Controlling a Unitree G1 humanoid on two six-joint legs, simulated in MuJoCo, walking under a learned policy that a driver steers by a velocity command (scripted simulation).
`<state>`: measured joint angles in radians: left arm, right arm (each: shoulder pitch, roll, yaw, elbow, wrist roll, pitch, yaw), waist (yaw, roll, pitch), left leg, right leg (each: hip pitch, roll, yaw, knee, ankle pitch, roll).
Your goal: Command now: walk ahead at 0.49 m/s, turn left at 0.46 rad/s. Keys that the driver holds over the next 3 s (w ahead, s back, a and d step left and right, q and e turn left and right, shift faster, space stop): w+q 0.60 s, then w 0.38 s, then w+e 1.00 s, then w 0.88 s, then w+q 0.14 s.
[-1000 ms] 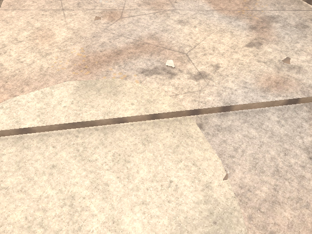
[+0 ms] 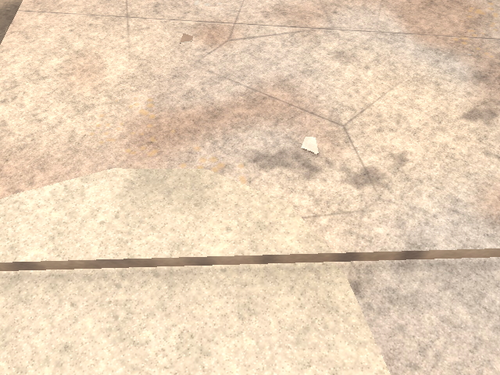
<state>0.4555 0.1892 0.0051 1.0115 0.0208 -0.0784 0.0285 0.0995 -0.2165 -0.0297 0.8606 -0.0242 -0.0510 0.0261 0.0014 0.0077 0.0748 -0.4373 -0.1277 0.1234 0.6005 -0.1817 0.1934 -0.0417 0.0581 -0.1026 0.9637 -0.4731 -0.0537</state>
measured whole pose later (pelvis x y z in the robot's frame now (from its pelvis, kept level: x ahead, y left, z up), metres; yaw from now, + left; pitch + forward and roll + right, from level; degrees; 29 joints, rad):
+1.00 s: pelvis +0.51 +0.05 +0.02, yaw +27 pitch +2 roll -1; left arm 0.49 0.22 0.02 0.96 0.02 -0.08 -0.01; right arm 0.00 -0.21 0.01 0.76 -0.04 -0.05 0.05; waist 0.09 0.01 0.03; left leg -0.48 0.01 0.06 0.57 -0.15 0.08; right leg 0.03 0.01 -0.12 0.30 -0.35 -0.01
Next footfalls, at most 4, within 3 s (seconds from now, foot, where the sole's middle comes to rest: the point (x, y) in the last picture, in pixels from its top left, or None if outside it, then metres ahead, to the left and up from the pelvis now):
0.52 right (301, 361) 0.48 -0.08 -0.75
1.02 left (193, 317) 0.60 0.20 -0.75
1.56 right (218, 205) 0.94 0.14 -0.70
2.14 left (180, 128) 1.27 0.29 -0.70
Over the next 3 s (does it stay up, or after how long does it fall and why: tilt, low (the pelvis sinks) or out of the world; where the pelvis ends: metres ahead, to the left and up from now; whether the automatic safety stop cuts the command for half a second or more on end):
stays up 1.52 0.12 0.09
